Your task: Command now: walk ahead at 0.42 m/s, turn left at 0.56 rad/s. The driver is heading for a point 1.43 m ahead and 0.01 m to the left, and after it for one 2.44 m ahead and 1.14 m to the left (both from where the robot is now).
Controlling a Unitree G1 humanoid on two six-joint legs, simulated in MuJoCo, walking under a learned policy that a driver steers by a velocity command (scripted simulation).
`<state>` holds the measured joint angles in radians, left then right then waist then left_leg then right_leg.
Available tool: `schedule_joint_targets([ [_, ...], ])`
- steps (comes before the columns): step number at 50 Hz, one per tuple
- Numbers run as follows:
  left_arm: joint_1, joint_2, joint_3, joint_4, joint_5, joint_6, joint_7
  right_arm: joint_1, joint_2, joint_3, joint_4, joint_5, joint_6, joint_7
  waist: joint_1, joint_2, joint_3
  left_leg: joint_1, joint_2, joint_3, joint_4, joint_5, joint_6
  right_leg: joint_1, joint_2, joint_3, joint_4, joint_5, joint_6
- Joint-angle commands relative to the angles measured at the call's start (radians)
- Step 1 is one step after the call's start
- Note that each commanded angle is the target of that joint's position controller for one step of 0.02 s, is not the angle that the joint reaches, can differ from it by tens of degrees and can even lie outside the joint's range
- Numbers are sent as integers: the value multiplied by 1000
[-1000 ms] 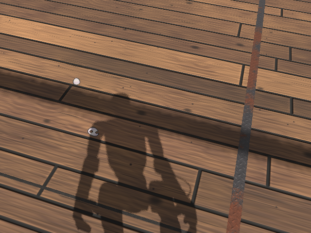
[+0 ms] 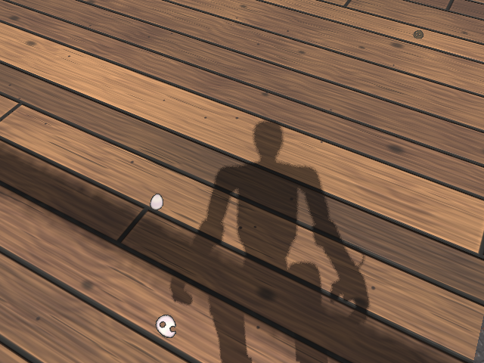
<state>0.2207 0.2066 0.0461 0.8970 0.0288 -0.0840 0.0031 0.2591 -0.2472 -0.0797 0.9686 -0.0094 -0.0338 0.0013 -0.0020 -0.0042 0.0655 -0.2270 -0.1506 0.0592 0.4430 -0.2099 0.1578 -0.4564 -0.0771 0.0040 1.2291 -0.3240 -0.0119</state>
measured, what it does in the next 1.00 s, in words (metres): walks ahead, turning left: right foot, then left foot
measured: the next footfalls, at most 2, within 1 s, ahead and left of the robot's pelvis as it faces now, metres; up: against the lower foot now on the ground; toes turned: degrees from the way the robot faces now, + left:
right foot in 0.32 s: +0.34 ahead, -0.09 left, +0.00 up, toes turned +13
left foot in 0.72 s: +0.19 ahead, +0.07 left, +0.00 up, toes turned +13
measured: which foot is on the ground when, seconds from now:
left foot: down 0.00-0.34, up 0.36-0.70, down 0.72-1.00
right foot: up 0.00-0.30, down 0.32-0.74, up 0.76-1.00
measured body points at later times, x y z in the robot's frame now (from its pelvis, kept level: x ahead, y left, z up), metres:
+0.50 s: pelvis +0.19 -0.04 +0.00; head +0.23 -0.05 +0.45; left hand +0.25 +0.24 -0.11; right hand +0.34 -0.29 -0.14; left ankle +0.09 +0.06 -0.65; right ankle +0.30 -0.10 -0.73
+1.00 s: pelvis +0.25 -0.03 +0.02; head +0.25 -0.02 +0.47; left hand +0.30 +0.26 -0.11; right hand +0.28 -0.30 -0.12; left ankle +0.15 +0.06 -0.73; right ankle +0.34 -0.14 -0.70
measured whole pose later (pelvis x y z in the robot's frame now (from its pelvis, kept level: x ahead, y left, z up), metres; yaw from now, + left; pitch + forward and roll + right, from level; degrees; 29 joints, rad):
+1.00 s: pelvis +0.25 -0.03 +0.02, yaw +15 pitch +1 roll +0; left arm 0.21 0.28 0.06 0.85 0.03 0.00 -0.04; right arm 0.44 -0.24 -0.04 0.99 -0.02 -0.06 -0.01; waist -0.04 -0.03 -0.04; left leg -0.01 -0.03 -0.04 0.21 -0.23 0.04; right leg -0.47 -0.04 -0.03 0.73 -0.23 0.01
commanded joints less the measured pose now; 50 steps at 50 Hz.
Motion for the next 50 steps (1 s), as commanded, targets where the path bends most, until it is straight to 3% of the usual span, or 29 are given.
schedule_joint_targets([
  [1,70,86,18,-54,16,33,-4,29,-114,-14,-51,12,-40,-9,48,-29,-22,59,277,-282,-193,631,139,-112,-25,-2,-89,32,49],
  [4,-17,83,13,-104,9,49,-2,86,-143,-19,-51,9,-34,-7,21,33,-44,59,217,-216,-128,894,71,-122,9,-41,-216,120,68],
  [7,-126,91,4,-156,-1,53,0,134,-136,-17,-60,8,-11,-12,-28,85,-69,116,192,-229,-84,904,14,-138,41,-45,-353,202,62],
  [11,-221,111,-7,-201,-12,47,7,173,-145,-21,-77,-4,14,-26,-74,100,-81,224,213,-304,-12,861,0,-144,84,-24,-513,237,41],
  [13,-171,140,-3,-193,-14,37,13,137,-156,-26,-102,-13,20,-33,-46,106,-89,228,221,-347,57,855,-18,-57,100,8,-608,210,18],
  [15,-5,177,8,-142,-9,21,24,61,-177,-31,-132,-6,9,-31,36,105,-132,186,197,-351,187,863,-59,162,116,1,-758,279,-26],
  [16,99,196,14,-121,1,4,31,35,-162,-26,-150,10,-4,-23,93,57,-179,103,148,-334,347,709,-84,349,37,50,-838,512,-57],
  [17,149,252,17,-138,6,-1,39,87,-80,-6,-187,25,-11,-22,76,-135,-309,-47,39,-221,647,-9,-109,566,-250,287,-755,1053,-132],
  [18,98,285,30,-155,-16,22,32,263,-97,-16,-179,32,5,-31,-18,-311,-450,-165,-68,-172,843,-467,-126,619,-423,588,-789,1249,-318],
  [19,26,198,15,-182,-30,38,23,270,-145,-20,-118,-10,28,-37,-37,-113,-365,-201,4,-214,918,-400,-125,499,-383,548,-816,1000,-326],
  [20,-29,123,-6,-192,-31,43,22,177,-147,-20,-123,-28,39,-27,-22,-22,-231,-215,29,-203,895,-345,-136,368,-295,406,-851,793,-292],
  [21,-69,97,-18,-192,-18,51,23,135,-127,-17,-134,-25,50,-19,-38,-12,-166,-211,55,-196,831,-312,-147,282,-226,317,-896,620,-243],
  [23,-62,123,-15,-171,-3,54,26,126,-99,-6,-136,-23,76,-4,-39,-101,-119,-153,61,-164,752,-248,-165,184,-140,197,-947,519,-206],
  [26,-43,140,-12,-148,-1,49,20,123,-84,6,-134,-13,90,-1,-44,-113,-141,-106,58,-138,599,-246,-173,173,-121,149,-961,444,-202],
  [30,-29,164,-5,-130,-1,65,13,44,-73,28,-138,-13,103,-5,-11,-163,-125,-42,94,-86,348,-244,-157,158,-117,173,-1013,88,-193],
  [32,-11,180,2,-120,-2,81,9,35,-81,32,-131,-8,98,-7,-2,-163,-113,-4,95,-62,247,-221,-145,152,-124,199,-1018,2,-189],
  [34,18,202,13,-102,-16,100,5,118,-66,41,-92,-14,79,-4,-32,-145,-122,142,79,-14,91,-169,-108,74,-116,207,-1048,-248,-156],
  [35,23,195,14,-97,-22,109,6,144,-66,44,-78,-19,67,-4,-46,-137,-86,213,74,-13,21,-175,-77,-7,-96,199,-1061,-354,-120],
  [36,-4,168,11,-107,-24,113,5,169,-84,44,-72,-28,56,-7,-67,-82,-32,239,114,-84,-89,-273,-37,-81,-51,157,-1006,-391,-68],
  [37,-48,101,-4,-144,-36,108,-2,223,-153,31,-64,-37,46,-16,-91,124,-28,285,324,-396,-249,-541,36,-221,47,42,-772,-341,-14],
  [38,-119,108,-1,-178,-28,99,-5,189,-231,3,-53,-14,43,-19,-102,288,88,108,518,-683,-436,-734,114,-286,138,-64,-539,-138,1],
  [39,-127,171,20,-171,-17,94,-8,110,-174,17,-64,-20,33,-26,-46,153,144,45,482,-616,-441,-611,99,-250,69,27,-437,-24,-7],
  [40,-57,162,24,-142,-14,87,-21,54,-150,21,-72,-13,18,-26,6,135,98,60,430,-527,-428,-481,62,-216,73,27,-410,29,-6],
  [41,-6,169,30,-112,-1,80,-30,34,-145,20,-76,-10,3,-23,25,118,54,115,384,-444,-409,-359,38,-199,72,17,-367,62,-4],
  [42,16,162,33,-94,11,75,-38,45,-136,21,-69,-3,-10,-22,26,110,22,139,351,-379,-393,-291,31,-185,70,-5,-328,77,-1],
  [43,19,145,30,-88,12,71,-44,65,-125,23,-60,0,-21,-19,20,115,1,146,332,-336,-381,-253,29,-168,64,-20,-317,87,3],
  [46,-96,110,19,-125,2,66,-45,148,-104,23,-24,-4,-35,-15,-30,136,32,175,332,-303,-370,-194,43,-195,42,-45,-413,112,24],
  [50,-185,103,11,-162,0,58,-43,217,-139,11,2,-15,-41,-16,-77,145,39,192,367,-299,-323,-120,61,-124,37,-62,-585,58,12],
])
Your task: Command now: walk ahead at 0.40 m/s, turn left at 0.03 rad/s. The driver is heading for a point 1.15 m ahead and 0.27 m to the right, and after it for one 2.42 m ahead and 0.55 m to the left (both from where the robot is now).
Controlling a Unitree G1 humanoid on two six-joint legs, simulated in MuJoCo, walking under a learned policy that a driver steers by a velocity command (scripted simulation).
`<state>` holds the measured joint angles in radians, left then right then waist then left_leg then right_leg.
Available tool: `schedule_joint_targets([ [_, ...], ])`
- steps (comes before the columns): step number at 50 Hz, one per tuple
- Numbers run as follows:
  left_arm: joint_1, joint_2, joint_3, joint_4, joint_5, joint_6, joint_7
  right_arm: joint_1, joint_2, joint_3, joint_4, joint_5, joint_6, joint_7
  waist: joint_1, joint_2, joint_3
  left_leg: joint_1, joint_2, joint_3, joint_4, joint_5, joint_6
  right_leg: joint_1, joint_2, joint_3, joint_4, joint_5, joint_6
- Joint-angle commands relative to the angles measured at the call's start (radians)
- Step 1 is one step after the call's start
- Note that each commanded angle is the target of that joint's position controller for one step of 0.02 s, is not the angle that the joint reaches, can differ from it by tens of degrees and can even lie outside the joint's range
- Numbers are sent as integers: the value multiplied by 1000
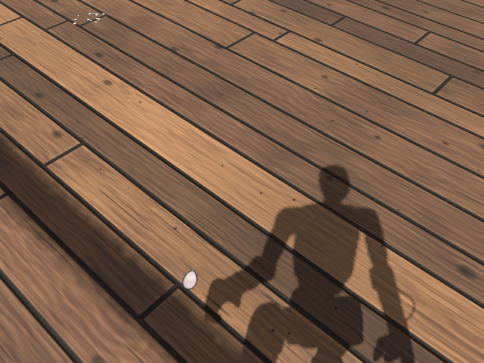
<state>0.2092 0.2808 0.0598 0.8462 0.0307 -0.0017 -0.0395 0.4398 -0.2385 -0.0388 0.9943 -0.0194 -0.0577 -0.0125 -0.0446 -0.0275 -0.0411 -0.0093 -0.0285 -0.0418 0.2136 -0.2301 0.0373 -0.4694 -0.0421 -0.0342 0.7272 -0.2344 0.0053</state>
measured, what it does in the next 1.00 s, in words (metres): walks ahead: right foot, then left foot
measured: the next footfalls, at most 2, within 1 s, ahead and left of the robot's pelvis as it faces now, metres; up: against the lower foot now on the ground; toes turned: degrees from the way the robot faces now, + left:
right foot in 0.10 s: +0.13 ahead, -0.13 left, +0.00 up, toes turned -4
left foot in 0.60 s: +0.46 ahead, +0.06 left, +0.00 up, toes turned +3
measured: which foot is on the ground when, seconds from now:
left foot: down 0.00-0.12, up 0.14-0.58, down 0.60-1.00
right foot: up 0.00-0.08, down 0.10-0.60, up 0.62-1.00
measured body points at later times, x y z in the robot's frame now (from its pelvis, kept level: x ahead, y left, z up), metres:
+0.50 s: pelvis +0.22 -0.04 -0.01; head +0.26 -0.04 +0.44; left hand +0.16 +0.20 -0.15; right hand +0.40 -0.27 -0.13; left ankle +0.39 +0.07 -0.71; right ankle +0.09 -0.13 -0.75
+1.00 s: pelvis +0.49 -0.01 -0.01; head +0.51 -0.01 +0.44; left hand +0.65 +0.21 -0.14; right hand +0.42 -0.25 -0.15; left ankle +0.42 +0.06 -0.75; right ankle +0.62 -0.17 -0.69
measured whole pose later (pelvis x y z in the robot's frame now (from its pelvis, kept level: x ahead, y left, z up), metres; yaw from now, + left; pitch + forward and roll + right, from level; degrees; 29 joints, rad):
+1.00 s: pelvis +0.49 -0.01 -0.01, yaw -11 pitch +0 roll +1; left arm 0.15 0.22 0.05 0.89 0.03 0.00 -0.05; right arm 0.40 -0.19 -0.04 1.00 -0.02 -0.11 -0.01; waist -0.02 -0.04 0.04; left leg 0.04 -0.06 0.25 0.21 -0.26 0.07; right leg -0.65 -0.10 -0.03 0.81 0.00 -0.05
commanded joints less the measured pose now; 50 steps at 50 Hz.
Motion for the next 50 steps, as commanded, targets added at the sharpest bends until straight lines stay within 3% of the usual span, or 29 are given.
schedule_joint_targets([
  [1,-174,34,-2,-116,-4,-27,0,36,-156,-33,-23,-7,-18,-1,-32,170,148,-38,250,-197,-78,-84,181,-74,6,-30,-114,-55,-16],
  [3,-126,43,1,-111,-7,-33,6,14,-172,-39,-25,-5,-19,4,0,164,145,-95,258,-189,-29,-18,170,57,27,-51,-187,-61,-40],
  [4,-53,40,4,-88,-8,-39,12,-9,-177,-41,-27,1,-17,5,45,141,135,-147,243,-164,26,30,152,184,46,-67,-260,-9,-49],
  [5,60,62,15,-45,-5,-50,23,-15,-163,-37,-27,3,-19,7,91,90,89,-220,199,-117,150,141,128,373,67,-59,-298,3,-59],
  [6,223,127,37,-5,8,-65,39,-40,-130,-26,-43,6,-24,10,168,-29,-9,-330,120,-26,411,145,91,585,-65,104,-360,-100,-91],
  [7,366,277,70,24,10,-67,42,-30,-35,-2,-92,20,-33,15,190,-318,-98,-609,-24,105,741,-180,38,772,-337,545,-504,-313,-192],
  [8,331,212,54,31,1,-60,36,-71,-124,-26,-86,-10,-26,12,156,-163,-21,-686,4,6,898,-275,59,658,-363,664,-548,-348,-222],
  [9,217,153,36,3,-3,-60,29,-94,-114,-28,-88,-9,-26,24,100,-67,68,-701,65,-23,940,-183,75,557,-326,548,-540,-333,-218],
  [10,144,100,24,-13,-3,-63,23,-105,-97,-23,-83,-2,-28,35,74,-29,99,-674,95,-15,921,-104,72,477,-276,447,-560,-237,-203],
  [12,108,54,7,-9,-10,-76,25,-114,-78,-22,-81,-15,-15,47,42,-62,117,-632,126,12,867,-34,51,412,-199,295,-595,-59,-177],
  [14,154,49,4,21,-15,-90,28,-134,-65,-19,-88,-20,-1,55,36,-67,104,-634,124,42,859,9,30,419,-178,219,-595,153,-187],
  [17,217,51,1,60,-21,-98,31,-242,-49,-12,-126,-22,6,59,44,-43,119,-706,130,72,781,73,1,445,-168,147,-598,339,-206],
  [21,240,49,-4,87,-21,-100,32,-416,-20,8,-189,-12,5,64,69,-55,148,-620,99,116,512,195,-9,396,-130,64,-603,426,-193],
  [24,263,71,-1,110,-20,-100,38,-464,-38,7,-209,-8,7,59,71,-53,153,-539,75,126,402,220,19,434,-163,64,-600,476,-185],
  [27,244,87,2,124,-14,-94,47,-405,-67,-7,-197,-11,0,45,29,-49,118,-438,34,130,348,139,66,528,-186,46,-475,737,-162],
  [28,235,95,5,128,-9,-88,48,-312,-85,-17,-167,-12,-6,38,-10,-50,65,-334,4,138,325,104,85,542,-176,32,-350,841,-149],
  [29,232,93,3,129,-8,-81,48,-154,-105,-30,-112,-18,-14,29,-72,-23,-20,-146,-19,150,271,113,108,498,-137,0,-154,831,-131],
  [30,253,57,-9,110,-16,-79,44,1,-174,-51,-83,-44,-23,16,-116,53,-126,105,155,-38,250,5,152,303,-91,-18,130,541,-117],
  [31,391,-74,-36,93,-54,-75,35,46,-269,-74,-84,-56,-21,13,-49,294,-266,369,475,-551,148,-110,286,-53,90,-48,524,-228,-77],
  [32,313,49,-5,105,-29,-70,44,-20,-220,-68,-97,-10,-9,18,-60,135,-228,269,445,-635,50,-207,265,-128,74,91,606,-258,-97],
  [33,222,61,4,76,-30,-72,41,-134,-162,-51,-112,-2,-9,17,-15,98,-64,114,408,-446,27,-212,224,-154,18,99,582,-156,-106],
  [34,190,42,-1,74,-29,-75,37,-189,-105,-36,-116,-4,-19,20,7,67,8,-10,366,-330,-15,-112,191,-121,-20,96,524,-87,-108],
  [36,215,13,0,93,-4,-50,26,-206,-60,-23,-98,0,-35,13,58,98,59,-148,296,-155,-57,23,130,-30,-54,94,451,-48,-95],
  [38,213,-10,0,95,0,-25,15,-172,-60,-22,-82,3,-56,11,72,85,63,-173,282,-77,-81,108,122,-15,-55,86,436,-25,-85],
  [41,113,-11,5,62,-2,-7,5,-135,-83,-29,-67,6,-69,8,71,80,100,-146,271,23,-115,148,114,-130,-73,73,389,72,-68],
  [45,-18,-18,3,17,-6,-7,-3,-75,-71,-24,-47,4,-66,3,47,73,133,-87,250,123,-116,232,96,-228,-68,46,247,200,-51],
  [50,-177,-41,-14,-44,1,-13,-14,-3,-80,-22,-19,3,-59,-12,4,80,157,19,263,221,-78,418,82,-207,-39,-56,6,255,-68],
])
Velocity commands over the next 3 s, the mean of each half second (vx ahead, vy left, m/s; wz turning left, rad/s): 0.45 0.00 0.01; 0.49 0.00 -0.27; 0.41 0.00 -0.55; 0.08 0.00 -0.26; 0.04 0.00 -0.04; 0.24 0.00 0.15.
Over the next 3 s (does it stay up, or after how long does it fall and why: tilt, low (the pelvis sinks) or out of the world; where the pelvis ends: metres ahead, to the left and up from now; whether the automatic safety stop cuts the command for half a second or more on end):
stays up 1.01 -0.20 0.00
